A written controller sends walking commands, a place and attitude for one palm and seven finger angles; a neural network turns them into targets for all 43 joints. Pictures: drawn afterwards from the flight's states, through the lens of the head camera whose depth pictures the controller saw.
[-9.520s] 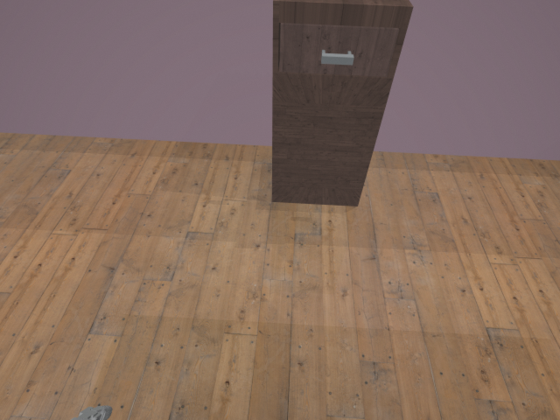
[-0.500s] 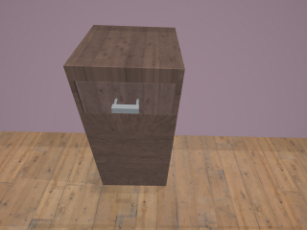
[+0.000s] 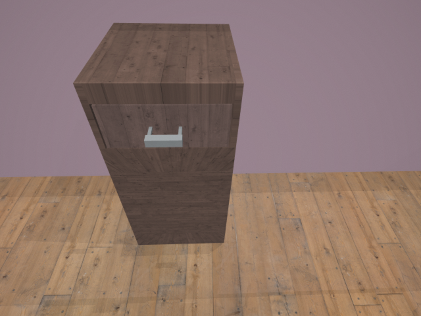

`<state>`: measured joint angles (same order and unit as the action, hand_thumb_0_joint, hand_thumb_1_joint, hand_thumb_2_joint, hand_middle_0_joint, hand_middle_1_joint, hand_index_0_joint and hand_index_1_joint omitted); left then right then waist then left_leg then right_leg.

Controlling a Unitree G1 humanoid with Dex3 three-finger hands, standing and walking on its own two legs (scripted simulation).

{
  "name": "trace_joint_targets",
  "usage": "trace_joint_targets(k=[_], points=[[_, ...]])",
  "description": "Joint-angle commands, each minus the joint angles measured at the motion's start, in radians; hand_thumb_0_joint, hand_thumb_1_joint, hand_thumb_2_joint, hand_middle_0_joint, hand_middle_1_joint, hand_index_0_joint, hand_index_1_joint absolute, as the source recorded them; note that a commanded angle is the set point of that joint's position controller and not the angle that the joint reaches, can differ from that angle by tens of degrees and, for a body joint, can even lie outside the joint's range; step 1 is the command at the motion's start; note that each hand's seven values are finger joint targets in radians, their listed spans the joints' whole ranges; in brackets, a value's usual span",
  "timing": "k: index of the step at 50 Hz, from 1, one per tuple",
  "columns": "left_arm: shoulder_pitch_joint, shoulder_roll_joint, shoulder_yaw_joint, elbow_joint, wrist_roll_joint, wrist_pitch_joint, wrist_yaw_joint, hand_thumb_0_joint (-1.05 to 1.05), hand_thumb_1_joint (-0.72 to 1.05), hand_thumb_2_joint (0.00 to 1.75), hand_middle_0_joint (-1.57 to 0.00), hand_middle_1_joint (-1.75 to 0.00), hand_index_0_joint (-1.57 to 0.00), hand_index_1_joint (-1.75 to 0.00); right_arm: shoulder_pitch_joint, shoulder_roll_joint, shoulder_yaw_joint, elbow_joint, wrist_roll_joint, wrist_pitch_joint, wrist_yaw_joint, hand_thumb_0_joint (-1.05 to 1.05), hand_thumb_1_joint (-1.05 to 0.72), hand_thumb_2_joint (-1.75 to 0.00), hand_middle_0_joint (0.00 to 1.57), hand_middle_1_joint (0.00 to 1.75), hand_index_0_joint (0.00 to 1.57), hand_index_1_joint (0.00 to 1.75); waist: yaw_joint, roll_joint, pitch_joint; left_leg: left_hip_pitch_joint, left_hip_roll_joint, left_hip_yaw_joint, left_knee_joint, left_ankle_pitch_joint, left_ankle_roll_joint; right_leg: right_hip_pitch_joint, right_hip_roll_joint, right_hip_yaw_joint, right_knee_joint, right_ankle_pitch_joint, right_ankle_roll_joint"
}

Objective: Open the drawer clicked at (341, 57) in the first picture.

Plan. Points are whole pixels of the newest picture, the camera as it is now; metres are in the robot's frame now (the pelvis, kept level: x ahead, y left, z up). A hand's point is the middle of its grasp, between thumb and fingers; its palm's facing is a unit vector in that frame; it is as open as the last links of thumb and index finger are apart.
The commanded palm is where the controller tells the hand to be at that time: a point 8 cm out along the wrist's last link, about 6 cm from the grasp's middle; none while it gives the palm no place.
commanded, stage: shuffle to correct the standing spot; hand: left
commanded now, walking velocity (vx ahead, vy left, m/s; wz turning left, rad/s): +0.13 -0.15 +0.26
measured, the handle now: (164, 135) +0.59 +0.17 -0.01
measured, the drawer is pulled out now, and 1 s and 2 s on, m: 0.00 0.00 0.00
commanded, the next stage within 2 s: come to a stop and stand still in 0.44 s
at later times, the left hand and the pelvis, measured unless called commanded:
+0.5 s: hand out of the picture +0.01 +0.09 -0.19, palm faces +0.09 -0.99 -0.07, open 7.4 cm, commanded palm none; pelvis +0.07 -0.04 -0.01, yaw +3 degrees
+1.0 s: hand out of the picture +0.16 +0.08 -0.17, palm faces +0.17 -0.95 -0.24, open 7.3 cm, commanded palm none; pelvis +0.10 -0.11 -0.01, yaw +6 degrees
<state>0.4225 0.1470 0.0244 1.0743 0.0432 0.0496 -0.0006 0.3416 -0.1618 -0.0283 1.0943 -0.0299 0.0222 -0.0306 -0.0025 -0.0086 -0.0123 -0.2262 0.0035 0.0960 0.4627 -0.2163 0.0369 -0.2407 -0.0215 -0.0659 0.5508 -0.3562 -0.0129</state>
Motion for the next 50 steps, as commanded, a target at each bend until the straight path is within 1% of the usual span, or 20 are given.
trace_joint_targets(k=[1,2,4,5,9,14,18,19,20,21,24,26,30,32,35,37,38,40,44,50], points=[[0.067,0.035,0.015,-0.033,-0.006,-0.023,0.001,0.0,0.9,0.9,-0.2,-0.3,-0.2,-0.3,0.02,-0.162,-0.04,-0.034,0.002,-0.021,-0.02,0.0,-0.9,-0.9,0.2,0.3,0.2,0.3,0.011,0.054,0.126,-0.165,0.223,-0.254,-0.211,-0.377,0.065,0.064,-0.01,0.009,-0.139,0.053,-0.011],[0.095,0.052,0.021,-0.028,-0.007,-0.028,0.005,0.0,0.9,0.9,-0.2,-0.3,-0.2,-0.3,0.016,-0.138,-0.035,-0.035,0.003,-0.022,-0.018,0.0,-0.9,-0.9,0.2,0.3,0.2,0.3,0.027,0.0,0.125,-0.226,0.171,-0.2,-0.136,-0.358,0.044,0.12,-0.047,0.062,-0.195,0.006,-0.025],[0.139,0.128,0.038,-0.019,-0.007,-0.036,0.025,0.0,0.9,0.9,-0.2,-0.3,-0.2,-0.3,0.001,-0.061,-0.015,-0.059,0.006,-0.022,-0.01,0.0,-0.9,-0.9,0.2,0.3,0.2,0.3,0.051,-0.279,0.118,-0.354,0.019,0.017,0.188,-0.266,0.003,0.166,-0.214,0.301,-0.383,-0.28,-0.11],[0.136,0.121,0.041,-0.026,-0.012,-0.037,0.033,0.0,0.9,0.9,-0.2,-0.3,-0.2,-0.3,-0.036,-0.071,-0.02,-0.069,0.004,-0.019,-0.006,0.0,-0.9,-0.9,0.2,0.3,0.2,0.3,0.063,-0.258,0.143,-0.354,0.035,-0.001,0.372,-0.291,0.01,0.091,-0.276,0.349,-0.442,-0.313,-0.148],[0.049,0.077,0.032,-0.051,-0.012,-0.058,0.036,0.0,0.9,0.9,-0.2,-0.3,-0.2,-0.3,0.017,-0.033,-0.024,-0.04,0.002,-0.017,0.008,0.0,-0.9,-0.9,0.2,0.3,0.2,0.3,-0.008,-0.021,0.127,-0.336,0.078,-0.015,0.551,-0.206,0.004,0.051,-0.24,0.195,-0.392,-0.041,-0.187],[0.085,0.077,0.027,-0.028,-0.003,-0.063,0.032,0.0,0.9,0.9,-0.2,-0.3,-0.2,-0.3,-0.023,-0.005,-0.018,-0.061,0.003,-0.031,0.011,0.0,-0.9,-0.9,0.2,0.3,0.2,0.3,0.014,-0.064,0.138,-0.273,0.078,0.029,0.343,-0.201,-0.002,0.055,-0.221,0.161,-0.363,0.071,-0.21],[0.059,0.056,0.023,-0.023,-0.015,-0.053,0.017,0.0,0.9,0.9,-0.2,-0.3,-0.2,-0.3,0.107,-0.011,-0.01,-0.011,0.001,-0.053,-0.007,0.0,-0.9,-0.9,0.2,0.3,0.2,0.3,-0.044,-0.029,0.092,0.043,0.061,0.065,0.031,-0.029,-0.004,-0.071,-0.128,0.084,-0.187,0.081,-0.143],[0.072,0.026,0.016,-0.025,-0.017,-0.055,0.011,0.0,0.9,0.9,-0.2,-0.3,-0.2,-0.3,0.191,-0.066,-0.022,0.016,0.002,-0.063,-0.014,0.0,-0.9,-0.9,0.2,0.3,0.2,0.3,-0.069,0.083,0.053,0.166,0.171,-0.088,-0.059,-0.051,0.025,-0.15,-0.073,0.039,-0.022,0.099,-0.101],[0.081,-0.022,0.01,-0.04,-0.019,-0.056,0.004,0.0,0.9,0.9,-0.2,-0.3,-0.2,-0.3,0.258,-0.157,-0.046,0.03,-0.006,-0.067,-0.026,0.0,-0.9,-0.9,0.2,0.3,0.2,0.3,-0.082,0.287,0.045,0.264,0.41,-0.43,-0.196,-0.087,0.123,-0.339,-0.004,-0.044,0.187,-0.037,-0.038],[0.013,0.012,0.013,-0.073,-0.004,-0.049,-0.001,0.0,0.9,0.9,-0.2,-0.3,-0.2,-0.3,0.262,-0.191,-0.057,0.026,0.0,-0.06,-0.035,0.0,-0.9,-0.9,0.2,0.3,0.2,0.3,-0.094,0.201,0.093,0.223,0.527,-0.557,-0.278,-0.131,0.21,-0.417,-0.01,0.001,0.376,-0.178,-0.025],[-0.036,0.029,0.028,-0.073,0.012,-0.037,-0.014,0.0,0.9,0.9,-0.2,-0.3,-0.2,-0.3,0.125,-0.118,-0.027,-0.006,0.001,-0.067,-0.036,0.0,-0.9,-0.9,0.2,0.3,0.2,0.3,-0.032,0.139,0.202,-0.02,0.43,-0.371,-0.323,-0.14,0.153,-0.388,-0.084,0.081,0.52,-0.012,-0.008],[-0.025,0.01,0.033,-0.072,0.003,-0.03,-0.023,0.0,0.9,0.9,-0.2,-0.3,-0.2,-0.3,0.083,-0.112,-0.024,-0.019,0.0,-0.081,-0.034,0.0,-0.9,-0.9,0.2,0.3,0.2,0.3,-0.007,0.086,0.16,-0.019,0.378,-0.23,-0.298,0.024,0.133,-0.342,-0.098,0.076,0.475,0.071,0.019],[-0.056,-0.024,0.024,-0.085,-0.014,-0.027,-0.015,0.0,0.9,0.9,-0.2,-0.3,-0.2,-0.3,0.051,-0.123,-0.032,-0.028,-0.001,-0.074,-0.026,0.0,-0.9,-0.9,0.2,0.3,0.2,0.3,-0.005,0.138,0.088,-0.026,0.28,-0.036,-0.211,0.269,0.099,-0.189,-0.083,0.0,0.223,0.125,0.051],[-0.058,-0.021,0.021,-0.078,-0.02,-0.034,-0.004,0.0,0.9,0.9,-0.2,-0.3,-0.2,-0.3,0.037,-0.121,-0.036,-0.022,-0.001,-0.059,-0.019,0.0,-0.9,-0.9,0.2,0.3,0.2,0.3,-0.005,0.173,0.083,-0.031,0.257,-0.019,-0.138,0.278,0.087,-0.104,-0.063,-0.033,0.113,0.141,0.055],[0.043,0.045,0.033,-0.043,-0.023,-0.057,0.017,0.0,0.9,0.9,-0.2,-0.3,-0.2,-0.3,0.039,-0.091,-0.036,-0.015,0.009,-0.043,-0.002,0.0,-0.9,-0.9,0.2,0.3,0.2,0.3,0.044,0.062,0.027,-0.101,0.156,0.018,0.027,0.065,-0.003,0.122,-0.06,-0.037,-0.108,0.369,0.062],[0.01,0.209,0.058,-0.073,-0.018,-0.071,0.036,0.0,0.9,0.9,-0.2,-0.3,-0.2,-0.3,0.132,-0.008,-0.032,-0.035,0.023,-0.021,0.007,0.0,-0.9,-0.9,0.2,0.3,0.2,0.3,0.004,-0.238,-0.071,-0.136,0.042,0.041,0.261,-0.308,-0.057,0.142,-0.343,0.226,-0.175,0.658,-0.036],[-0.018,0.226,0.061,-0.095,-0.017,-0.063,0.035,0.0,0.9,0.9,-0.2,-0.3,-0.2,-0.3,0.131,-0.014,-0.039,-0.042,0.023,-0.009,0.004,0.0,-0.9,-0.9,0.2,0.3,0.2,0.3,0.011,-0.184,-0.059,-0.119,0.041,-0.003,0.365,-0.36,-0.048,0.093,-0.373,0.216,-0.192,0.663,-0.076],[-0.068,0.203,0.068,-0.092,-0.016,-0.062,0.049,0.0,0.9,0.9,-0.2,-0.3,-0.2,-0.3,0.047,-0.017,-0.038,-0.056,0.019,0.012,0.003,0.0,-0.9,-0.9,0.2,0.3,0.2,0.3,0.026,-0.302,-0.003,-0.2,0.046,-0.048,0.54,-0.356,-0.051,0.054,-0.37,0.263,-0.198,0.735,-0.119],[-0.13,0.195,0.078,-0.12,-0.014,-0.05,0.069,0.0,0.9,0.9,-0.2,-0.3,-0.2,-0.3,0.008,-0.049,-0.049,-0.073,0.017,0.03,0.019,0.0,-0.9,-0.9,0.2,0.3,0.2,0.3,0.023,-0.191,-0.028,-0.236,0.035,-0.08,0.618,-0.272,-0.07,0.072,-0.362,0.166,-0.183,0.685,-0.146],[-0.198,0.223,0.087,-0.161,-0.001,-0.031,0.065,0.0,0.9,0.9,-0.2,-0.3,-0.2,-0.3,-0.013,-0.05,-0.048,-0.12,0.012,0.029,0.032,0.0,-0.9,-0.9,0.2,0.3,0.2,0.3,0.01,-0.179,-0.016,-0.102,0.025,-0.068,0.355,-0.239,-0.055,-0.06,-0.347,0.197,-0.246,0.273,-0.141]])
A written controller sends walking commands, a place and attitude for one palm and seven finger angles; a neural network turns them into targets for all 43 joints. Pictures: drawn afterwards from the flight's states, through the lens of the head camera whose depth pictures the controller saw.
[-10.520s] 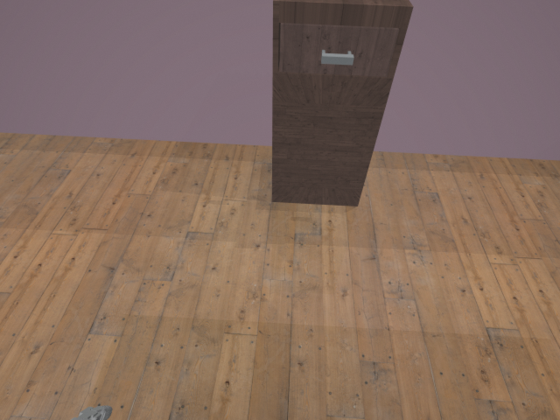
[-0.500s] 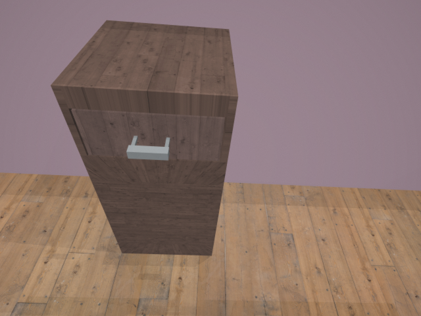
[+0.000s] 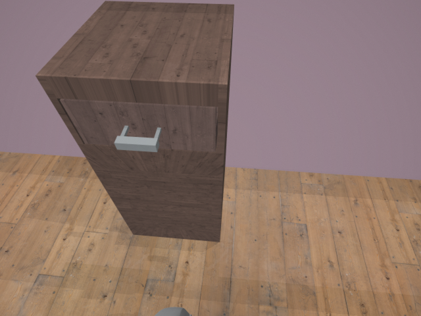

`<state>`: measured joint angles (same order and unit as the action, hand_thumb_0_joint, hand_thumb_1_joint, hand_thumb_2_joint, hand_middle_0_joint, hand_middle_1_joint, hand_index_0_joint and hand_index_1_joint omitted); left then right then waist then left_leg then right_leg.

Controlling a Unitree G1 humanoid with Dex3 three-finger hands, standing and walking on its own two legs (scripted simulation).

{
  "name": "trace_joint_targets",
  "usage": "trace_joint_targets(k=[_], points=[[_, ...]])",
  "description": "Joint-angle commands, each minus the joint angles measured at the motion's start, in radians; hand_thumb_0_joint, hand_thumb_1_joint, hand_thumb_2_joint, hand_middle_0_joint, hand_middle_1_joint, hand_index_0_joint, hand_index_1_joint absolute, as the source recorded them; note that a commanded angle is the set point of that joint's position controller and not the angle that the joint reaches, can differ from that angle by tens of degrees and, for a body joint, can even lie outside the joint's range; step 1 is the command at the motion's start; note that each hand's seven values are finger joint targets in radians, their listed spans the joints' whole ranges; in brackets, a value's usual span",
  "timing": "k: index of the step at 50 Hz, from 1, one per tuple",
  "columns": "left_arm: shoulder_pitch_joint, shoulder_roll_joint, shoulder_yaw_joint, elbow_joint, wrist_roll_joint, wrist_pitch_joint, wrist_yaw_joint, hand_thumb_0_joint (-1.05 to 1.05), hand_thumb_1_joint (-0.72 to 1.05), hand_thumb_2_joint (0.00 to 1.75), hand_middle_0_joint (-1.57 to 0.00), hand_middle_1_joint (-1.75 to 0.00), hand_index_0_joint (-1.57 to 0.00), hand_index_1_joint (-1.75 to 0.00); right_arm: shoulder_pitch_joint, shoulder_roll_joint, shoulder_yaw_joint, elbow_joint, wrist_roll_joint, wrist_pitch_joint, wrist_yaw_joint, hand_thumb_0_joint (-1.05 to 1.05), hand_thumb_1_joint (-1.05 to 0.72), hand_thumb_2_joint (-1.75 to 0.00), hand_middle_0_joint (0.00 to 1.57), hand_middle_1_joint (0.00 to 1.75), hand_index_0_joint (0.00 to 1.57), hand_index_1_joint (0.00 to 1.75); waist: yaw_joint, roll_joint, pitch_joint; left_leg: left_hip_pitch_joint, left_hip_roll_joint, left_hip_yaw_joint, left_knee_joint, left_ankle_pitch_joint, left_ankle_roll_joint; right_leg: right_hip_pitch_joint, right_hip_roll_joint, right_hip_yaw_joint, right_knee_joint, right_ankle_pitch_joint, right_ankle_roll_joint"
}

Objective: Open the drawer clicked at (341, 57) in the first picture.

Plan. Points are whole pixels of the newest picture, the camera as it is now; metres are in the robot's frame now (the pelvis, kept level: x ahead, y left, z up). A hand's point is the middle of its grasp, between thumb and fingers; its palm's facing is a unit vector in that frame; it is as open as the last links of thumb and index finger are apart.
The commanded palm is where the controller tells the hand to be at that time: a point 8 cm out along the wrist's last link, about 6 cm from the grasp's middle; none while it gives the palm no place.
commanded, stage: come to a stop and stand still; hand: left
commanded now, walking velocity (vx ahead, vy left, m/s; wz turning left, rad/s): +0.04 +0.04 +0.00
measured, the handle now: (139, 137) +0.52 +0.23 +0.00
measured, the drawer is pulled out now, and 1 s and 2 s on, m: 0.00 0.00 0.00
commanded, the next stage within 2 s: look again from close up in 0.56 s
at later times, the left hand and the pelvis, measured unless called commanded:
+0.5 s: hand out of the picture -0.05 +0.21 -0.16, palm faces +0.01 -0.98 -0.20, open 7.4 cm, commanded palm none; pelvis -0.04 +0.04 +0.01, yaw -2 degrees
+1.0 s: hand out of the picture -0.05 +0.22 -0.17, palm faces +0.00 -0.98 -0.18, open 7.4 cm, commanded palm none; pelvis -0.06 +0.05 +0.00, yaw -1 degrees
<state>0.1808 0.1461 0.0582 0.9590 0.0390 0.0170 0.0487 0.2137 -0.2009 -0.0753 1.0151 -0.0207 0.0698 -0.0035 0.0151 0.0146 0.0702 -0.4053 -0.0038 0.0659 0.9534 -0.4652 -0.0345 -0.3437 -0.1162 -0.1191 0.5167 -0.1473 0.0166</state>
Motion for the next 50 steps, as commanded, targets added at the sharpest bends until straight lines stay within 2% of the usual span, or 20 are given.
trace_joint_targets(k=[1,3,4,5,6,9,11,16,19,20,22,24,30,32,33,35,37,39,44,50], points=[[0.023,0.227,0.054,-0.053,0.003,0.007,0.011,0.0,0.9,0.9,-0.2,-0.3,-0.2,-0.3,0.143,-0.013,-0.001,-0.036,0.004,-0.026,0.004,0.0,-0.9,-0.9,0.2,0.3,0.2,0.3,-0.024,-0.203,-0.101,0.137,0.03,-0.025,-0.233,0.045,0.022,0.012,-0.235,0.246,-0.202,-0.008,-0.154],[0.016,0.201,0.047,-0.06,-0.007,0.024,-0.003,0.0,0.9,0.9,-0.2,-0.3,-0.2,-0.3,0.211,-0.032,0.001,-0.021,0.006,-0.04,-0.003,0.0,-0.9,-0.9,0.2,0.3,0.2,0.3,-0.058,-0.111,-0.097,0.321,0.012,0.008,-0.502,0.198,0.027,-0.106,-0.142,0.197,-0.113,-0.173,-0.089],[0.037,0.15,0.035,-0.073,-0.014,0.033,-0.009,0.0,0.9,0.9,-0.2,-0.3,-0.2,-0.3,0.203,-0.09,-0.011,-0.036,0.002,-0.046,-0.007,0.0,-0.9,-0.9,0.2,0.3,0.2,0.3,-0.059,0.088,-0.074,0.305,0.129,-0.165,-0.627,0.094,0.058,-0.191,-0.037,0.125,0.049,-0.272,-0.041],[0.02,0.084,0.024,-0.087,-0.02,0.041,-0.014,0.0,0.9,0.9,-0.2,-0.3,-0.2,-0.3,0.15,-0.188,-0.031,-0.073,-0.01,-0.043,-0.01,0.0,-0.9,-0.9,0.2,0.3,0.2,0.3,-0.067,0.367,0.014,0.111,0.325,-0.413,-0.805,-0.031,0.132,-0.252,0.089,0.032,0.284,-0.406,0.013],[-0.001,0.107,0.025,-0.087,-0.019,0.042,-0.015,0.0,0.9,0.9,-0.2,-0.3,-0.2,-0.3,0.059,-0.198,-0.025,-0.106,-0.013,-0.037,-0.014,0.0,-0.9,-0.9,0.2,0.3,0.2,0.3,-0.051,0.281,0.057,-0.073,0.368,-0.42,-0.841,-0.077,0.205,-0.168,0.054,0.149,0.41,-0.354,-0.002],[0.113,0.114,0.029,-0.013,-0.001,0.042,-0.028,0.0,0.9,0.9,-0.2,-0.3,-0.2,-0.3,-0.077,-0.119,0.006,-0.125,-0.011,-0.051,-0.025,0.0,-0.9,-0.9,0.2,0.3,0.2,0.3,0.026,0.137,0.013,-0.053,0.221,-0.22,-0.784,0.043,0.163,-0.12,0.079,0.15,0.601,-0.19,0.004],[0.15,0.103,0.017,0.013,-0.006,0.03,-0.027,0.0,0.9,0.9,-0.2,-0.3,-0.2,-0.3,-0.047,-0.104,0.016,-0.112,-0.006,-0.062,-0.027,0.0,-0.9,-0.9,0.2,0.3,0.2,0.3,0.017,0.093,-0.022,0.099,0.194,-0.168,-0.741,0.18,0.17,-0.134,0.072,0.127,0.534,-0.174,0.02],[0.101,0.067,-0.019,0.013,-0.015,0.009,-0.022,0.0,0.9,0.9,-0.2,-0.3,-0.2,-0.3,0.086,-0.094,0.018,-0.039,-0.004,-0.069,-0.035,0.0,-0.9,-0.9,0.2,0.3,0.2,0.3,-0.042,0.088,-0.085,0.321,0.245,-0.22,-0.683,0.403,0.214,-0.035,0.063,0.083,0.133,-0.287,0.02],[0.189,0.068,-0.025,0.067,-0.017,-0.002,-0.011,0.0,0.9,0.9,-0.2,-0.3,-0.2,-0.3,0.096,-0.079,0.025,-0.007,0.007,-0.07,-0.03,0.0,-0.9,-0.9,0.2,0.3,0.2,0.3,-0.005,0.034,-0.084,0.221,0.199,-0.195,-0.62,0.405,0.155,0.177,0.062,0.095,-0.165,-0.064,0.006],[0.205,0.081,-0.026,0.084,-0.017,-0.011,-0.005,0.0,0.9,0.9,-0.2,-0.3,-0.2,-0.3,0.1,-0.049,0.032,0.0,0.013,-0.073,-0.027,0.0,-0.9,-0.9,0.2,0.3,0.2,0.3,-0.008,-0.025,-0.08,0.16,0.157,-0.157,-0.589,0.357,0.111,0.24,0.012,0.164,-0.195,0.011,-0.013],[0.193,0.111,-0.032,0.092,-0.022,-0.022,-0.003,0.0,0.9,0.9,-0.2,-0.3,-0.2,-0.3,0.084,-0.021,0.044,-0.002,0.019,-0.076,-0.023,0.0,-0.9,-0.9,0.2,0.3,0.2,0.3,-0.03,-0.082,-0.059,0.181,0.082,-0.089,-0.576,0.299,0.064,0.173,-0.089,0.25,-0.196,0.082,-0.069],[0.17,0.098,-0.035,0.106,-0.024,-0.034,-0.003,0.0,0.9,0.9,-0.2,-0.3,-0.2,-0.3,0.091,-0.024,0.045,0.028,0.011,-0.068,-0.022,0.0,-0.9,-0.9,0.2,0.3,0.2,0.3,-0.037,-0.203,-0.078,0.244,0.083,-0.071,-0.561,0.327,0.057,0.143,-0.063,0.243,-0.197,0.103,-0.075],[0.199,0.065,-0.046,0.127,-0.027,-0.024,0.001,0.0,0.9,0.9,-0.2,-0.3,-0.2,-0.3,0.115,-0.029,0.059,0.091,0.01,-0.068,-0.024,0.0,-0.9,-0.9,0.2,0.3,0.2,0.3,-0.025,-0.024,0.029,0.219,0.117,-0.113,-0.659,0.241,0.067,0.092,0.001,0.193,-0.207,-0.096,-0.044],[0.209,0.059,-0.047,0.135,-0.026,-0.023,0.001,0.0,0.9,0.9,-0.2,-0.3,-0.2,-0.3,0.122,-0.026,0.06,0.1,0.009,-0.066,-0.025,0.0,-0.9,-0.9,0.2,0.3,0.2,0.3,-0.022,-0.011,0.047,0.194,0.117,-0.118,-0.676,0.191,0.066,0.09,0.005,0.187,-0.211,-0.122,-0.042],[0.251,0.088,-0.062,0.139,-0.006,-0.055,0.029,0.0,0.9,0.9,-0.2,-0.3,-0.2,-0.3,0.044,-0.062,0.07,0.012,0.012,-0.091,-0.01,0.0,-0.9,-0.9,0.2,0.3,0.2,0.3,0.012,-0.081,0.127,0.093,0.112,-0.083,-0.484,0.279,0.045,0.053,-0.01,0.186,-0.194,0.028,-0.045],[0.199,0.096,-0.059,0.099,-0.019,-0.065,0.017,0.0,0.9,0.9,-0.2,-0.3,-0.2,-0.3,0.13,-0.004,0.077,0.012,0.002,-0.086,-0.006,0.0,-0.9,-0.9,0.2,0.3,0.2,0.3,-0.044,-0.014,0.034,0.171,0.088,-0.091,-0.52,0.22,0.06,0.063,-0.029,0.217,-0.183,-0.136,-0.089],[0.182,0.098,-0.06,0.083,-0.028,-0.058,0.01,0.0,0.9,0.9,-0.2,-0.3,-0.2,-0.3,0.156,-0.025,0.076,0.012,-0.003,-0.082,-0.009,0.0,-0.9,-0.9,0.2,0.3,0.2,0.3,-0.047,0.008,-0.029,0.164,0.085,-0.092,-0.505,0.186,0.072,0.066,-0.006,0.205,-0.162,-0.222,-0.096],[0.178,0.099,-0.055,0.065,-0.026,-0.049,0.006,0.0,0.9,0.9,-0.2,-0.3,-0.2,-0.3,0.16,-0.029,0.074,-0.002,-0.004,-0.078,-0.011,0.0,-0.9,-0.9,0.2,0.3,0.2,0.3,-0.045,0.049,-0.011,0.129,0.097,-0.117,-0.532,0.132,0.079,0.057,0.014,0.18,-0.134,-0.235,-0.095],[0.211,0.071,-0.058,0.056,-0.022,-0.037,-0.003,0.0,0.9,0.9,-0.2,-0.3,-0.2,-0.3,0.153,-0.047,0.069,-0.016,-0.004,-0.077,-0.014,0.0,-0.9,-0.9,0.2,0.3,0.2,0.3,-0.026,0.005,0.041,0.046,0.116,-0.163,-0.606,0.037,0.094,0.052,0.041,0.155,-0.1,-0.232,-0.081],[0.23,0.06,-0.059,0.053,-0.023,-0.038,-0.007,0.0,0.9,0.9,-0.2,-0.3,-0.2,-0.3,0.151,-0.054,0.068,-0.005,-0.001,-0.09,-0.014,0.0,-0.9,-0.9,0.2,0.3,0.2,0.3,-0.015,-0.016,0.01,0.067,0.132,-0.178,-0.647,0.067,0.102,0.092,0.039,0.142,-0.089,-0.134,-0.067]])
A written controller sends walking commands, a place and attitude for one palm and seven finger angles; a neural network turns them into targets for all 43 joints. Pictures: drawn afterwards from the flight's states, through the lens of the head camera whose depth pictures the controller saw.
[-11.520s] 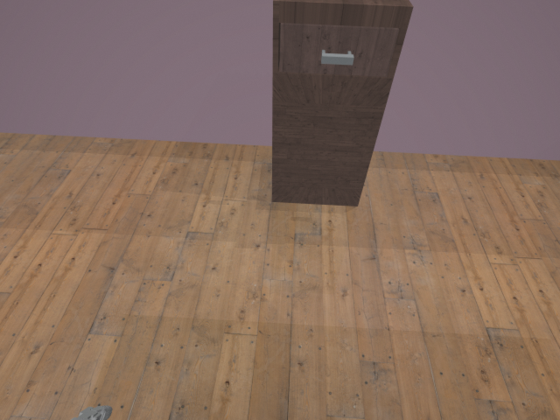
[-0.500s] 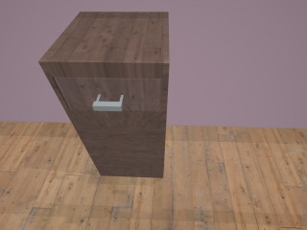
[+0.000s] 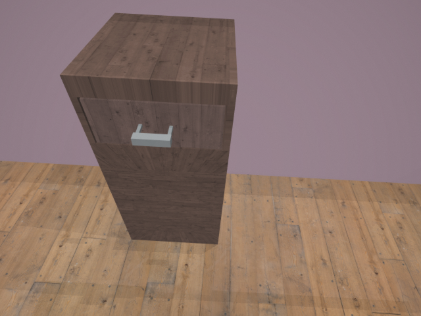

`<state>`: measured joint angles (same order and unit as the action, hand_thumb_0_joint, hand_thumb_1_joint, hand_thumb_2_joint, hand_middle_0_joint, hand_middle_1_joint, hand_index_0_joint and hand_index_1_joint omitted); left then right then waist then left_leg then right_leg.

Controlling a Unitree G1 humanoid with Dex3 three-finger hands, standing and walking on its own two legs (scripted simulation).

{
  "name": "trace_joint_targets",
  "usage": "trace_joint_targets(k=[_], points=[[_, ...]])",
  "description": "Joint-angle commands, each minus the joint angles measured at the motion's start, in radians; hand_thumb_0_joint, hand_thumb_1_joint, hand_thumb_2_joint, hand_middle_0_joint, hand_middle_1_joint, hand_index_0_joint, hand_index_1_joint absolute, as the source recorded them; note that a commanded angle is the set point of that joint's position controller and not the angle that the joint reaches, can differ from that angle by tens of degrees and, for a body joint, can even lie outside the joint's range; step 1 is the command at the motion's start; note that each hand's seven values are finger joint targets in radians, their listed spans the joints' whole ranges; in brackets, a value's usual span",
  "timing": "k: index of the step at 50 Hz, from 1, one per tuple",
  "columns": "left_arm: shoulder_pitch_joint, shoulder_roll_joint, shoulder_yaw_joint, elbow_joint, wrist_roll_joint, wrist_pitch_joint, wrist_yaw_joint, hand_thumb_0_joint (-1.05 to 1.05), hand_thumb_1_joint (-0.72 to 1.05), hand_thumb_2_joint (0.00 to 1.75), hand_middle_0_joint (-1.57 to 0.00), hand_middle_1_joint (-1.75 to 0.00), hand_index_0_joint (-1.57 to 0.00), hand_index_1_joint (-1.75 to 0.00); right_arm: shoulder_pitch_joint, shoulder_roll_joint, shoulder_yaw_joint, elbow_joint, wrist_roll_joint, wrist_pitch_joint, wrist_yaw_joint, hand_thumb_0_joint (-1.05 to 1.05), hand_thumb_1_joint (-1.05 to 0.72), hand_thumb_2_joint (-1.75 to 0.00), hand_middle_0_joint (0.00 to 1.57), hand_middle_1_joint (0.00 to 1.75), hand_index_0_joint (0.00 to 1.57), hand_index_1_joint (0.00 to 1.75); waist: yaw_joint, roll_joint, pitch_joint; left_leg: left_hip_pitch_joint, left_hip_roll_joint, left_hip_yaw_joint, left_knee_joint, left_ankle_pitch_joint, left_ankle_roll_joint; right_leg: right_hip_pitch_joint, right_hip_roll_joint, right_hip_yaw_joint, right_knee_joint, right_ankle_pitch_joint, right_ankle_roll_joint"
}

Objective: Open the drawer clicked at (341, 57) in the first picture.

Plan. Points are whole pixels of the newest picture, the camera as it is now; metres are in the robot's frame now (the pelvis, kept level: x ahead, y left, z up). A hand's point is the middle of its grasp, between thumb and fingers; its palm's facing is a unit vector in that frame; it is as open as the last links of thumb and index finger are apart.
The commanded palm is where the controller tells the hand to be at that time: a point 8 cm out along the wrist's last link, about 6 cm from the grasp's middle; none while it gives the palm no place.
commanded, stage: look again from close up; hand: left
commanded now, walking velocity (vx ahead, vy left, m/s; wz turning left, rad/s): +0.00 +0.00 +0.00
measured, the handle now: (153, 134) +0.57 +0.19 +0.00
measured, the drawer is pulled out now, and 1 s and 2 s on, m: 0.00 0.00 0.00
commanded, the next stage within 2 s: shuffle to correct the standing spot in 0.12 s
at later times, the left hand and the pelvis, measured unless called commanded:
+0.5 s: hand out of the picture -0.01 +0.17 -0.18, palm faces -0.01 -0.99 -0.16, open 7.4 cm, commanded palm none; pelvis +0.02 +0.01 +0.00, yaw +0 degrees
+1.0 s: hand out of the picture +0.08 +0.16 -0.17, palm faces -0.02 -0.98 -0.19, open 7.3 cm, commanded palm none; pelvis +0.07 -0.01 +0.00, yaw -2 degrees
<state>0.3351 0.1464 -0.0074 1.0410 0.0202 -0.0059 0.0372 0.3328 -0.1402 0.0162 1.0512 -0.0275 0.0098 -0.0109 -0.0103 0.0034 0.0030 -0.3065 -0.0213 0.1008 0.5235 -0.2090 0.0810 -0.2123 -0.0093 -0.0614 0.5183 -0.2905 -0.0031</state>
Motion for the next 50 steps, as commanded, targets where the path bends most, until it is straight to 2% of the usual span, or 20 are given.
trace_joint_targets(k=[1,11,14,16,17,18,19,20,21,23,24,25,26,28,31,34,39,43,48,50], points=[[0.077,0.061,0.006,-0.029,-0.004,-0.015,0.004,0.0,0.9,0.9,-0.2,-0.3,-0.2,-0.3,0.031,-0.12,-0.022,-0.039,0.007,-0.031,-0.008,0.0,-0.9,-0.9,0.2,0.3,0.2,0.3,0.009,0.0,0.075,-0.028,0.15,-0.215,-0.223,-0.186,-0.014,-0.035,-0.069,0.086,-0.093,0.018,-0.044],[0.095,0.064,0.004,-0.011,-0.001,-0.017,0.003,0.0,0.9,0.9,-0.2,-0.3,-0.2,-0.3,0.008,-0.119,-0.022,-0.015,0.01,-0.035,-0.008,0.0,-0.9,-0.9,0.2,0.3,0.2,0.3,0.008,-0.014,0.069,0.026,0.143,-0.188,-0.228,-0.125,-0.019,-0.036,-0.088,0.094,-0.138,0.057,-0.035],[0.102,0.062,0.007,-0.003,0.005,-0.015,-0.004,0.0,0.9,0.9,-0.2,-0.3,-0.2,-0.3,0.023,-0.139,-0.027,-0.004,0.007,-0.034,-0.008,0.0,-0.9,-0.9,0.2,0.3,0.2,0.3,0.0,0.021,0.038,0.052,0.166,-0.212,-0.257,-0.271,-0.01,-0.042,-0.063,0.055,-0.095,-0.051,-0.037],[0.102,0.052,0.008,-0.002,0.01,-0.01,-0.008,0.0,0.9,0.9,-0.2,-0.3,-0.2,-0.3,0.013,-0.155,-0.035,-0.004,0.007,-0.03,-0.011,0.0,-0.9,-0.9,0.2,0.3,0.2,0.3,0.006,0.062,0.07,0.016,0.196,-0.257,-0.306,-0.365,0.007,-0.059,-0.043,0.023,-0.06,-0.069,-0.034],[0.165,0.094,0.0,0.041,0.02,-0.015,0.031,0.0,0.9,0.9,-0.2,-0.3,-0.2,-0.3,-0.106,-0.188,-0.037,-0.079,0.013,-0.018,-0.012,0.0,-0.9,-0.9,0.2,0.3,0.2,0.3,0.053,0.029,0.152,-0.07,0.144,-0.119,-0.105,-0.169,-0.039,-0.056,-0.071,0.063,-0.124,0.032,-0.033],[0.113,0.13,0.002,-0.007,0.011,-0.019,0.019,0.0,0.9,0.9,-0.2,-0.3,-0.2,-0.3,-0.08,-0.114,-0.026,-0.101,0.008,-0.013,0.006,0.0,-0.9,-0.9,0.2,0.3,0.2,0.3,0.017,0.013,0.106,-0.05,0.079,-0.09,-0.041,-0.293,-0.058,-0.135,-0.111,0.149,-0.187,-0.292,-0.065],[0.081,0.153,0.014,-0.029,0.01,-0.022,0.01,0.0,0.9,0.9,-0.2,-0.3,-0.2,-0.3,-0.066,-0.104,-0.026,-0.099,-0.001,-0.007,0.011,0.0,-0.9,-0.9,0.2,0.3,0.2,0.3,-0.006,0.031,0.12,0.0,0.063,-0.08,0.005,-0.234,-0.056,-0.219,-0.137,0.198,-0.217,-0.353,-0.088],[0.037,0.14,0.012,-0.031,0.002,-0.028,0.009,0.0,0.9,0.9,-0.2,-0.3,-0.2,-0.3,-0.012,-0.097,-0.027,-0.093,0.0,-0.007,0.009,0.0,-0.9,-0.9,0.2,0.3,0.2,0.3,-0.044,0.036,0.105,0.032,0.077,-0.1,-0.005,-0.197,-0.046,-0.235,-0.132,0.187,-0.206,-0.347,-0.089],[0.027,0.126,0.009,-0.034,-0.001,-0.032,0.008,0.0,0.9,0.9,-0.2,-0.3,-0.2,-0.3,0.022,-0.099,-0.024,-0.084,0.001,-0.013,0.008,0.0,-0.9,-0.9,0.2,0.3,0.2,0.3,-0.049,0.073,0.086,0.041,0.088,-0.126,-0.04,-0.179,-0.037,-0.218,-0.102,0.155,-0.155,-0.272,-0.084],[0.061,0.086,0.003,-0.022,-0.003,-0.034,0.006,0.0,0.9,0.9,-0.2,-0.3,-0.2,-0.3,0.017,-0.114,-0.022,-0.082,0.005,-0.03,0.003,0.0,-0.9,-0.9,0.2,0.3,0.2,0.3,-0.021,0.098,0.054,0.024,0.138,-0.196,-0.133,-0.184,-0.013,-0.136,-0.051,0.09,-0.069,-0.124,-0.068],[0.072,0.082,0.003,-0.017,0.001,-0.03,0.005,0.0,0.9,0.9,-0.2,-0.3,-0.2,-0.3,0.02,-0.128,-0.022,-0.082,0.006,-0.033,0.001,0.0,-0.9,-0.9,0.2,0.3,0.2,0.3,-0.013,0.11,0.052,-0.007,0.162,-0.24,-0.18,-0.207,0.004,-0.091,-0.035,0.055,-0.027,-0.095,-0.058],[0.088,0.069,0.002,-0.009,0.001,-0.027,0.005,0.0,0.9,0.9,-0.2,-0.3,-0.2,-0.3,0.011,-0.139,-0.025,-0.082,0.006,-0.037,-0.002,0.0,-0.9,-0.9,0.2,0.3,0.2,0.3,0.002,0.093,0.047,-0.013,0.184,-0.267,-0.213,-0.206,0.016,-0.069,-0.028,0.041,-0.007,-0.069,-0.05],[0.092,0.063,-0.001,0.0,0.001,-0.026,0.004,0.0,0.9,0.9,-0.2,-0.3,-0.2,-0.3,0.002,-0.144,-0.026,-0.081,0.007,-0.039,-0.005,0.0,-0.9,-0.9,0.2,0.3,0.2,0.3,0.01,0.057,0.057,-0.014,0.19,-0.268,-0.22,-0.176,0.022,-0.059,-0.032,0.043,-0.015,-0.04,-0.044],[0.094,0.056,-0.004,0.008,-0.002,-0.027,0.005,0.0,0.9,0.9,-0.2,-0.3,-0.2,-0.3,-0.006,-0.135,-0.023,-0.074,0.01,-0.043,-0.009,0.0,-0.9,-0.9,0.2,0.3,0.2,0.3,0.016,-0.015,0.06,0.002,0.171,-0.223,-0.193,-0.082,0.015,-0.035,-0.053,0.066,-0.058,0.024,-0.041],[0.083,0.069,-0.002,0.016,-0.006,-0.031,0.009,0.0,0.9,0.9,-0.2,-0.3,-0.2,-0.3,0.016,-0.126,-0.017,-0.045,0.011,-0.054,-0.013,0.0,-0.9,-0.9,0.2,0.3,0.2,0.3,0.008,-0.065,0.025,0.08,0.147,-0.16,-0.136,0.164,0.002,-0.01,-0.076,0.087,-0.068,0.142,-0.036],[0.075,0.08,0.001,0.018,-0.009,-0.029,0.013,0.0,0.9,0.9,-0.2,-0.3,-0.2,-0.3,0.024,-0.123,-0.013,-0.019,0.011,-0.057,-0.017,0.0,-0.9,-0.9,0.2,0.3,0.2,0.3,0.007,-0.05,0.007,0.127,0.141,-0.137,-0.117,0.264,-0.003,0.005,-0.085,0.094,-0.069,0.19,-0.03],[0.062,0.091,0.007,0.019,-0.007,-0.021,0.015,0.0,0.9,0.9,-0.2,-0.3,-0.2,-0.3,0.014,-0.117,-0.009,0.011,0.011,-0.054,-0.02,0.0,-0.9,-0.9,0.2,0.3,0.2,0.3,0.01,-0.011,0.021,0.141,0.141,-0.129,-0.126,0.286,-0.007,0.017,-0.087,0.091,-0.075,0.192,-0.028],[0.054,0.098,0.008,0.024,-0.009,-0.02,0.014,0.0,0.9,0.9,-0.2,-0.3,-0.2,-0.3,0.004,-0.115,-0.009,0.025,0.011,-0.053,-0.023,0.0,-0.9,-0.9,0.2,0.3,0.2,0.3,0.012,-0.002,0.006,0.159,0.138,-0.119,-0.116,0.308,-0.011,0.037,-0.096,0.098,-0.082,0.244,-0.032],[0.049,0.097,0.008,0.029,-0.01,-0.015,0.014,0.0,0.9,0.9,-0.2,-0.3,-0.2,-0.3,0.0,-0.112,-0.008,0.042,0.011,-0.049,-0.025,0.0,-0.9,-0.9,0.2,0.3,0.2,0.3,0.012,0.016,0.026,0.17,0.14,-0.115,-0.12,0.314,-0.013,0.033,-0.095,0.096,-0.092,0.245,-0.032],[0.05,0.095,0.008,0.034,-0.009,-0.016,0.015,0.0,0.9,0.9,-0.2,-0.3,-0.2,-0.3,-0.002,-0.108,-0.008,0.047,0.012,-0.047,-0.026,0.0,-0.9,-0.9,0.2,0.3,0.2,0.3,0.011,0.001,0.03,0.172,0.141,-0.114,-0.118,0.314,-0.013,0.034,-0.094,0.097,-0.097,0.253,-0.031]])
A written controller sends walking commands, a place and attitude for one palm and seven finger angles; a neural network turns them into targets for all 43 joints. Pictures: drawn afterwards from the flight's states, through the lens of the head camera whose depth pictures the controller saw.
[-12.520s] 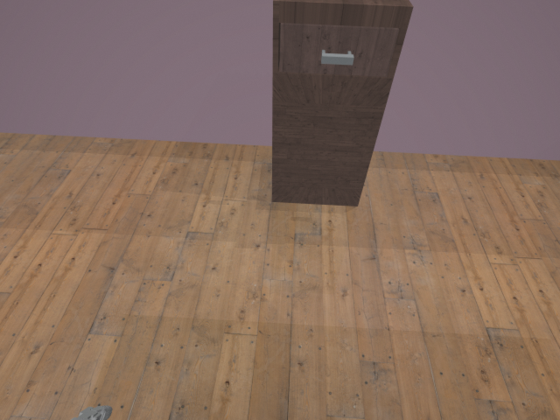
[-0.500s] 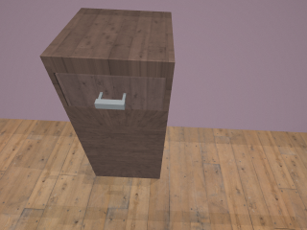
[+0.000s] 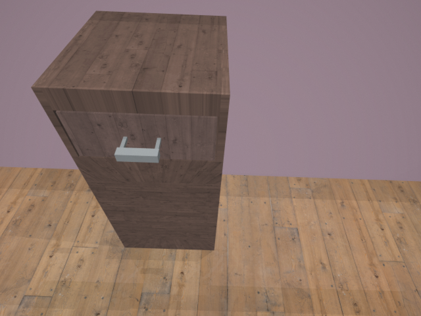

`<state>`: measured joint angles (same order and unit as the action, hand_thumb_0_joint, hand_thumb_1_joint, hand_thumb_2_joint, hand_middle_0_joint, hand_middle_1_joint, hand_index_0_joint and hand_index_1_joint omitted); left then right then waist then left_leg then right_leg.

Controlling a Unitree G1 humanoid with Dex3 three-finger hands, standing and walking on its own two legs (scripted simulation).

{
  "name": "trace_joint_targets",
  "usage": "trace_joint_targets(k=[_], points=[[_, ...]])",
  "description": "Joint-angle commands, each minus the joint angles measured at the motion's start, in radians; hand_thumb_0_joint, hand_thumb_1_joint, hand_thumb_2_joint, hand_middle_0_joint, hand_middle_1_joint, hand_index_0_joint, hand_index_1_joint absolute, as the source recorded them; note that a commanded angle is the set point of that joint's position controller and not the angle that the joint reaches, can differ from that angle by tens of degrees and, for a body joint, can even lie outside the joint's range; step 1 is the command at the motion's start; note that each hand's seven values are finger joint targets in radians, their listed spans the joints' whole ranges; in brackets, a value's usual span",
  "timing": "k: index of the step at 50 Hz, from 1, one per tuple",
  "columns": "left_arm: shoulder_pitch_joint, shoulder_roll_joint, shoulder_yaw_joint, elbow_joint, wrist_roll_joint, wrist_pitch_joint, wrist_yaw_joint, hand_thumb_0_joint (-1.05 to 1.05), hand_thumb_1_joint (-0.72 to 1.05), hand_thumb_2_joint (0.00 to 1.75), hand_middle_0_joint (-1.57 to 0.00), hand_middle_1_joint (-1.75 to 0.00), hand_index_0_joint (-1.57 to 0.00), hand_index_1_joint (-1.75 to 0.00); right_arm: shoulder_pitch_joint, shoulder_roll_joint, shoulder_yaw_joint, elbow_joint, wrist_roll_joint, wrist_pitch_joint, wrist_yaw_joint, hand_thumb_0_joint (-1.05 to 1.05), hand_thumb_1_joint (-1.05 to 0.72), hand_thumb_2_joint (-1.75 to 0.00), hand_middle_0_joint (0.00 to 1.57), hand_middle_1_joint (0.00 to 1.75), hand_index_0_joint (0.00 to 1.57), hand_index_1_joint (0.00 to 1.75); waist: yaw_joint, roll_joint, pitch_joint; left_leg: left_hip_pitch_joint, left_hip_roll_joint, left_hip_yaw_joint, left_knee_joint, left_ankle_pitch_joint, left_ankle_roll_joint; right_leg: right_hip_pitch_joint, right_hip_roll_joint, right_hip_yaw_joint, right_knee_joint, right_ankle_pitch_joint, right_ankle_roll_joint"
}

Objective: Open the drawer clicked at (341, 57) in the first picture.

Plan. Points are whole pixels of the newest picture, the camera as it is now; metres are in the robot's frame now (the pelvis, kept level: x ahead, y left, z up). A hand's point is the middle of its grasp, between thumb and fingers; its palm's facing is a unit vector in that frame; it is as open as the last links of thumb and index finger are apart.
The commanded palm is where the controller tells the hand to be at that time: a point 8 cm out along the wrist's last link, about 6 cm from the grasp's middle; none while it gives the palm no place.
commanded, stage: come to a stop and stand still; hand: left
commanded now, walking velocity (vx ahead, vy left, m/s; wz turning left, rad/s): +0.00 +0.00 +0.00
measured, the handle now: (139, 148) +0.50 +0.21 -0.01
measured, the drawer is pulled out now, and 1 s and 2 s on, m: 0.00 0.00 0.00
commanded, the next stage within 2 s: look again from close up in 0.22 s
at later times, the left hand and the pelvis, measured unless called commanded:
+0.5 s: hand out of the picture -0.02 +0.13 -0.17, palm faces +0.03 -0.98 -0.18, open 7.4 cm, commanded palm none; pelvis +0.01 -0.02 +0.00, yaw +0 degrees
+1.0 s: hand out of the picture +0.01 +0.12 -0.15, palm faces -0.06 -0.95 -0.32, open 7.3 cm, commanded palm +0.11 +0.15 -0.06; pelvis +0.00 -0.06 +0.00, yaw -1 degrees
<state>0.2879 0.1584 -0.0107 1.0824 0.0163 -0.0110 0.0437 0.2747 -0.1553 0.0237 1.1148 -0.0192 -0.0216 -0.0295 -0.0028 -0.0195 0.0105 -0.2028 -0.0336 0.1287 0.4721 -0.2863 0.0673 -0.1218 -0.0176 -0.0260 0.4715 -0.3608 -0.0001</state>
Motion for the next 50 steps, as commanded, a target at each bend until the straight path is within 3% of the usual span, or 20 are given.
trace_joint_targets(k=[1,10,19,26,38,45,46,47,48,49,50], points=[[0.096,0.082,0.011,-0.006,-0.005,-0.01,0.008,0.0,0.9,0.9,-0.2,-0.3,-0.2,-0.3,0.053,-0.092,-0.015,-0.015,0.005,-0.015,-0.008,0.0,-0.9,-0.9,0.2,0.3,0.2,0.3,0.004,0.026,0.025,0.069,0.153,-0.142,-0.071,0.382,0.0,-0.056,-0.088,0.064,-0.055,0.323,-0.035],[0.103,0.07,0.01,0.007,-0.004,-0.01,0.008,0.0,0.9,0.9,-0.2,-0.3,-0.2,-0.3,0.048,-0.089,-0.017,0.001,0.006,-0.012,-0.009,0.0,-0.9,-0.9,0.2,0.3,0.2,0.3,0.002,0.001,0.035,0.086,0.155,-0.134,-0.085,0.343,-0.005,-0.061,-0.088,0.073,-0.073,0.325,-0.036],[0.122,0.065,0.011,0.02,-0.004,-0.013,0.009,0.0,0.9,0.9,-0.2,-0.3,-0.2,-0.3,0.051,-0.083,-0.016,0.012,0.006,-0.014,-0.013,0.0,-0.9,-0.9,0.2,0.3,0.2,0.3,0.004,0.01,0.013,0.112,0.158,-0.13,-0.077,0.385,-0.006,-0.047,-0.09,0.077,-0.075,0.371,-0.039],[0.126,0.059,0.012,0.026,-0.004,-0.014,0.009,0.0,0.9,0.9,-0.2,-0.3,-0.2,-0.3,0.054,-0.072,-0.014,0.019,0.006,-0.01,-0.013,0.0,-0.9,-0.9,0.2,0.3,0.2,0.3,0.007,0.006,0.05,0.087,0.155,-0.125,-0.088,0.33,-0.012,-0.052,-0.093,0.081,-0.092,0.37,-0.041],[0.139,0.059,0.015,0.027,-0.005,-0.02,0.009,0.0,0.9,0.9,-0.2,-0.3,-0.2,-0.3,0.06,-0.061,-0.014,0.023,0.006,-0.007,-0.014,0.0,-0.9,-0.9,0.2,0.3,0.2,0.3,0.007,-0.005,0.041,0.08,0.15,-0.115,-0.081,0.285,-0.025,-0.034,-0.097,0.099,-0.107,0.445,-0.043],[0.149,0.049,0.014,0.03,-0.006,-0.019,0.01,0.0,0.9,0.9,-0.2,-0.3,-0.2,-0.3,0.065,-0.052,-0.012,0.03,0.007,-0.002,-0.015,0.0,-0.9,-0.9,0.2,0.3,0.2,0.3,0.009,-0.002,0.071,0.068,0.148,-0.107,-0.079,0.251,-0.031,-0.047,-0.096,0.1,-0.119,0.442,-0.038],[0.203,0.09,0.021,0.047,0.014,-0.051,0.044,0.0,0.9,0.9,-0.2,-0.3,-0.2,-0.3,-0.039,-0.092,-0.025,-0.057,0.017,-0.008,-0.001,0.0,-0.9,-0.9,0.2,0.3,0.2,0.3,0.037,-0.042,0.16,-0.096,0.128,-0.064,0.178,0.185,-0.066,-0.103,-0.163,0.187,-0.138,0.942,0.051],[-0.566,0.338,-0.1,-1.465,0.08,-0.221,0.024,0.0,0.88,0.89,-0.2,-0.32,-0.2,-0.32,-0.026,-0.245,-0.03,-0.419,0.078,-0.16,-0.048,0.0,-0.9,-0.9,0.2,0.3,0.2,0.3,-0.052,0.235,-0.319,0.203,0.044,-0.065,-0.015,0.375,-0.002,-0.059,-0.071,0.217,-0.012,0.812,-0.046],[-0.227,0.307,-0.018,-1.209,0.099,-0.149,0.101,0.0,0.85,0.88,-0.2,-0.33,-0.2,-0.33,-0.093,-0.18,-0.034,-0.355,0.056,-0.249,-0.093,0.0,-0.9,-0.9,0.2,0.3,0.2,0.3,0.014,0.461,-0.346,0.323,0.051,-0.087,-0.035,0.621,0.004,-0.048,-0.019,0.133,0.073,0.562,-0.066],[-0.19,0.29,0.012,-1.228,0.053,-0.094,0.164,0.0,0.83,0.87,-0.21,-0.34,-0.21,-0.34,-0.073,-0.183,-0.057,-0.311,0.07,-0.27,-0.101,0.0,-0.9,-0.9,0.2,0.3,0.2,0.3,0.008,0.393,-0.246,0.239,0.088,-0.116,-0.008,0.615,-0.038,-0.183,-0.009,0.063,0.032,0.274,-0.046],[0.134,0.078,-0.095,-0.944,0.089,0.019,0.171,0.0,0.81,0.86,-0.21,-0.36,-0.21,-0.36,-0.067,-0.131,-0.058,-0.307,0.088,-0.266,-0.097,0.0,-0.9,-0.9,0.2,0.3,0.2,0.3,-0.008,0.209,-0.181,0.15,0.096,-0.124,-0.006,0.551,-0.016,-0.188,0.0,0.043,0.047,0.28,-0.037]])
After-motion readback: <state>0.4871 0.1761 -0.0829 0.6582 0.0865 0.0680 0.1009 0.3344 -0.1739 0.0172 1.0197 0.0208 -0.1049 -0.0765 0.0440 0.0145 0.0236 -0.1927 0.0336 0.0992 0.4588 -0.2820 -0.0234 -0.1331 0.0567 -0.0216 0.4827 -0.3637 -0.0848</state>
